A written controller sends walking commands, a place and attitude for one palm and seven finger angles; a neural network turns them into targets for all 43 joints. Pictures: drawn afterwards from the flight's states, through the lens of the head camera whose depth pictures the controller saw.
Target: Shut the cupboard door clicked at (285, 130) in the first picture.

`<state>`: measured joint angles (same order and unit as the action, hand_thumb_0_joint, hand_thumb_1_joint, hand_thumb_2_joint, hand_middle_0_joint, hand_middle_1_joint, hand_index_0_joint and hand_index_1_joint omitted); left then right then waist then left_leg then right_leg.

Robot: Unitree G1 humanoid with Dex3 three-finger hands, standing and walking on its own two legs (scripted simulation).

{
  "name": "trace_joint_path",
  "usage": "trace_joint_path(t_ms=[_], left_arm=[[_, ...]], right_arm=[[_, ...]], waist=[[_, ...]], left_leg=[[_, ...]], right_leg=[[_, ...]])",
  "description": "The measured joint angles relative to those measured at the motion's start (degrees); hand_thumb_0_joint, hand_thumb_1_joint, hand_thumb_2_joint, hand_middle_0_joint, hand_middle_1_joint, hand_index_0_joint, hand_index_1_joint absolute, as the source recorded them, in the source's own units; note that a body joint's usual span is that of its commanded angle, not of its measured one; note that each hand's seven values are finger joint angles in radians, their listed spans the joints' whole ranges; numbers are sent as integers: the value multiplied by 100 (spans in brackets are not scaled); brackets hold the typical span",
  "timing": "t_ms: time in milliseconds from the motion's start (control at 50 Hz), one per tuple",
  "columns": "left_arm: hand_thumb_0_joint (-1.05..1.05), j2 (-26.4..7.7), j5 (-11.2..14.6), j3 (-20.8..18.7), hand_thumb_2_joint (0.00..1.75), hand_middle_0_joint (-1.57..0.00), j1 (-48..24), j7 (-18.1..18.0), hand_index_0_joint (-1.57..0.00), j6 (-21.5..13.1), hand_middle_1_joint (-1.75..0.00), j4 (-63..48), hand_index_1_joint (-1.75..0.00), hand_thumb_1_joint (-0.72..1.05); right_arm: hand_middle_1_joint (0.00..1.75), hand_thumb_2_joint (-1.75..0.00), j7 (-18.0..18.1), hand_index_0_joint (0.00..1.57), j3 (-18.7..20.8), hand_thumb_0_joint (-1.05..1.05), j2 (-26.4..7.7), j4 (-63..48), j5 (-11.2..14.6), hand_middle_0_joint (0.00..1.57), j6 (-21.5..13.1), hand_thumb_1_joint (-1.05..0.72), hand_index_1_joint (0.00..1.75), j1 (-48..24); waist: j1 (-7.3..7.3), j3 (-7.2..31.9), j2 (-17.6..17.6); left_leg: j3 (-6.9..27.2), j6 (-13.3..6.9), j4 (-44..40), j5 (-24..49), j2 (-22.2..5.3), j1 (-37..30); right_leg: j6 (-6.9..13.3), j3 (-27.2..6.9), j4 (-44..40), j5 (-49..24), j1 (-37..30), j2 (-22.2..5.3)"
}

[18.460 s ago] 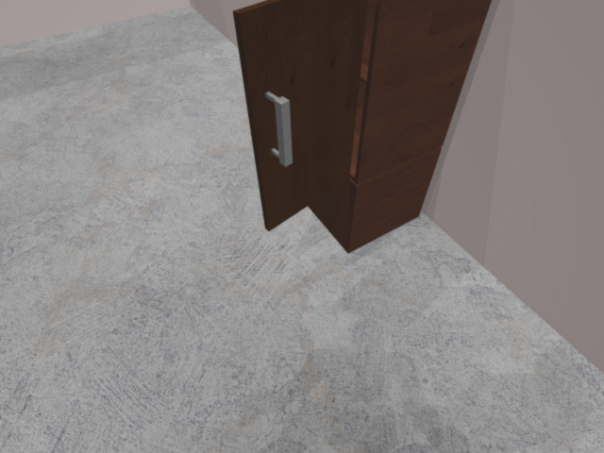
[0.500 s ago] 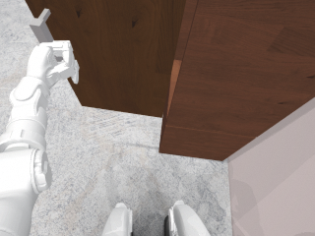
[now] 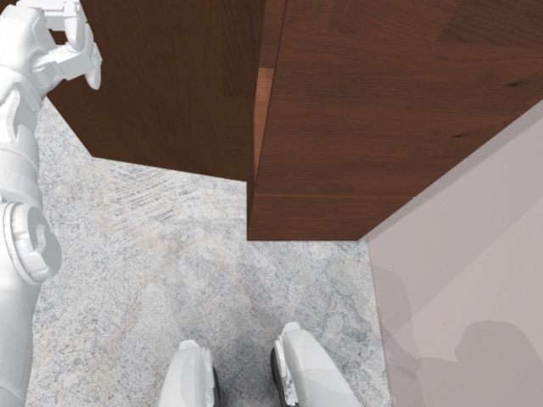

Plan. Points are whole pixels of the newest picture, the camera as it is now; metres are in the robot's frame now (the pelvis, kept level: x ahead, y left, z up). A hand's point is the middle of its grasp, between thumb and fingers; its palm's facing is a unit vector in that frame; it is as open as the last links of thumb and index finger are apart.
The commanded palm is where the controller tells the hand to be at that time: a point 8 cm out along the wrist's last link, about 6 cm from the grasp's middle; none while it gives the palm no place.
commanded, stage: push the door shut along its arc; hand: left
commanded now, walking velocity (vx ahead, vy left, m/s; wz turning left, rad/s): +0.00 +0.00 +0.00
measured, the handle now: (7, 35) +0.60 +0.25 +0.10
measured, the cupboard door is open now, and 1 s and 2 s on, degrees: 81 62 62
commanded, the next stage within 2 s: pull the fist back off the door in 0.64 s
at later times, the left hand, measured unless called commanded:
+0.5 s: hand (99, 43) +0.57 +0.14 +0.11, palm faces -0.33 -0.94 -0.02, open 3.3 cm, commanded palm +0.62 +0.14 +0.11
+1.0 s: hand (131, 18) +0.62 +0.11 +0.11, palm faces +0.12 -0.99 -0.04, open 3.0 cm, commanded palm +0.60 +0.12 +0.11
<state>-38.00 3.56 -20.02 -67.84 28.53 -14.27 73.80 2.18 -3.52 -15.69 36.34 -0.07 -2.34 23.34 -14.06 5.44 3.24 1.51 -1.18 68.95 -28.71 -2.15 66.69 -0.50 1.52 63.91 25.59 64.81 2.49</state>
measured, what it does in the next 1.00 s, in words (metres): stands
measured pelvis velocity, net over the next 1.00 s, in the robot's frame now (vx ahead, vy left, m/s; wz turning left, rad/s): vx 0.00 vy -0.01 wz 0.01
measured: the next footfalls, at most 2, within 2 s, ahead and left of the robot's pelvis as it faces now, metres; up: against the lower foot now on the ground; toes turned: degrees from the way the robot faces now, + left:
none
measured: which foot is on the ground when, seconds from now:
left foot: down 0.00-1.00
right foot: down 0.00-1.00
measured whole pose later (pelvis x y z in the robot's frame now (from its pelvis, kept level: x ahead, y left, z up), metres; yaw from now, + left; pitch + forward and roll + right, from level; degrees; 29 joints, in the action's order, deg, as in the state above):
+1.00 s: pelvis +0.00 -0.01 -0.02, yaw +1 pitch +32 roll -5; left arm -31.8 -6.9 -19.5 -82.1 -6.3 -12.7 78.0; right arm -4.1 -3.7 -13.2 36.8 -6.4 -3.1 25.3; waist -18.3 6.5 4.5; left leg 4.1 -0.3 72.5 -28.6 -1.7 75.5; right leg 0.2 4.0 66.9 26.1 72.6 2.2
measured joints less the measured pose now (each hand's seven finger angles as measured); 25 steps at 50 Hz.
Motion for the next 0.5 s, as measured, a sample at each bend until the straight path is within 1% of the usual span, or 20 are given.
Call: trace_joint_path(t_ms=[100,200,300,500], left_arm=[[-2,-84,-14,134,90,-130,-175,129,-131,126,-150,14,-150,82],[-2,-95,-2,354,91,-130,-390,156,-132,224,-150,100,-150,82],[-2,-49,1,604,91,-130,-637,68,-132,340,-150,133,-150,83],[3,97,9,967,99,-130,-1118,-100,-130,476,-150,252,-150,94]], right_arm=[[30,-90,18,20,0,1,28,83,-17,21,31,-91,30,66],[30,-90,42,20,5,1,24,180,-46,21,-14,-90,30,51],[30,-90,54,20,40,1,1,256,-92,21,-104,-90,30,-16],[30,-90,69,20,28,1,-24,396,-136,21,-250,-90,30,-230]], waist=[[-8,-5,-2],[-16,-1,-21],[-36,5,-39],[-85,-7,-66]], left_leg=[[37,1,35,-16,8,83],[103,6,58,-13,27,147],[183,17,109,-1,61,256],[275,28,258,1,105,471]], right_leg=[[2,36,11,18,57,-5],[6,100,-3,21,79,-20],[15,179,16,25,140,-48],[32,270,149,52,310,-83]])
